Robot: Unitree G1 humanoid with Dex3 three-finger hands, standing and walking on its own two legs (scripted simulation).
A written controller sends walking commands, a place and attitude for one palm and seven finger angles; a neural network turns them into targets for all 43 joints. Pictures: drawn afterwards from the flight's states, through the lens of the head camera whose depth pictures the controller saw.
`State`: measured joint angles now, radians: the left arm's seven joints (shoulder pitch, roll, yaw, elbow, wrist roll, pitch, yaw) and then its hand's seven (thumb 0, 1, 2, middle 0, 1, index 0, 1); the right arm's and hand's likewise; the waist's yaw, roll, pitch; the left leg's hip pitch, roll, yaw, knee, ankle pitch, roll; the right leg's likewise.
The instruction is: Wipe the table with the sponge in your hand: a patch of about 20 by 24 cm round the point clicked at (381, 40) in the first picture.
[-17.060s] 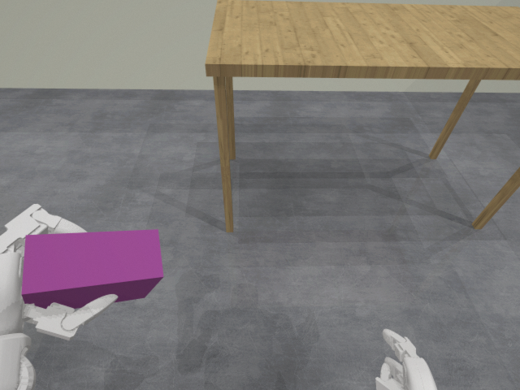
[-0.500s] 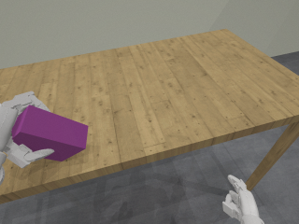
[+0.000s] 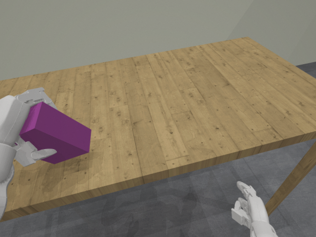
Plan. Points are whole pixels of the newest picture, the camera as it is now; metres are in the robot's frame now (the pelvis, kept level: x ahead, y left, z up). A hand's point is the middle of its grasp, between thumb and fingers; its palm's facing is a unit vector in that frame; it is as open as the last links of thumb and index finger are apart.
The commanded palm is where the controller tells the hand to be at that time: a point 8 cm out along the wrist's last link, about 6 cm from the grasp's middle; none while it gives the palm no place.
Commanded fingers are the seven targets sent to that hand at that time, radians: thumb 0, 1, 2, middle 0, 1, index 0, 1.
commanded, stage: turn the palm down, sponge in hand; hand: left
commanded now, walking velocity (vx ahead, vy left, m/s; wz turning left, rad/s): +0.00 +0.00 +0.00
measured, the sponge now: (57, 140) +0.24 +0.27 +0.17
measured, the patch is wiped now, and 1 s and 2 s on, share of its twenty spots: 0.00 0.00 0.00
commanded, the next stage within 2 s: move the sponge above the wiping area in 1.04 s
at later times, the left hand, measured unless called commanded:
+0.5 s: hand (23, 115) +0.23 +0.29 +0.25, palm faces +0.34 -0.13 -0.93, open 10.0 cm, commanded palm +0.18 +0.28 +0.31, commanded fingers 0.00 0.10 1.30 -1.20 -1.60 -1.20 -1.60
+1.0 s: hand (41, 120) +0.23 +0.26 +0.24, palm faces +0.32 -0.07 -0.95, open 10.0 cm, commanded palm +0.17 +0.25 +0.31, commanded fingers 0.00 0.10 1.30 -1.20 -1.60 -1.20 -1.60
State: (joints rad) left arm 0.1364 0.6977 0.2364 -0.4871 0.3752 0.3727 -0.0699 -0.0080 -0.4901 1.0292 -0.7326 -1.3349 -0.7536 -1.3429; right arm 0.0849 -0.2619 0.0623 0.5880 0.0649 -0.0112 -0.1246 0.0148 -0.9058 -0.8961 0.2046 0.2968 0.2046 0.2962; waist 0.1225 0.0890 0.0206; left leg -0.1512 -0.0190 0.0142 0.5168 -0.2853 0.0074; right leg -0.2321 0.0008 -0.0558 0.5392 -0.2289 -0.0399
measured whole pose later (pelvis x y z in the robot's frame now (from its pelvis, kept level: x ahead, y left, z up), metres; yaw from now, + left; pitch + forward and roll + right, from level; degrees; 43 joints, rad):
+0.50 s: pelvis -0.02 +0.00 +0.00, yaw +0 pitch -5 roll +1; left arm -0.07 0.72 0.12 -0.46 0.64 0.56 -0.18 -0.01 -0.49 1.03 -0.73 -1.33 -0.75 -1.34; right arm 0.00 -0.27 0.09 0.64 0.08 0.03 -0.10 0.01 -0.90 -0.90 0.21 0.30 0.19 0.29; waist 0.15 0.10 0.03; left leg -0.12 -0.03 0.03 0.43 -0.22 0.02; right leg -0.22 -0.01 -0.04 0.48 -0.17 -0.04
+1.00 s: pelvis -0.02 -0.02 +0.00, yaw -1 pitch -6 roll +2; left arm -0.07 0.69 0.08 -0.41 0.69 0.51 -0.15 -0.01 -0.49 1.03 -0.73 -1.33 -0.76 -1.34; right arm -0.03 -0.28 0.08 0.64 0.07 0.02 -0.09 0.01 -0.91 -0.90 0.21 0.30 0.22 0.30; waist 0.15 0.12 0.03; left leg -0.14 0.00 0.02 0.47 -0.23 -0.02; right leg -0.24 0.02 -0.05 0.52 -0.19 -0.07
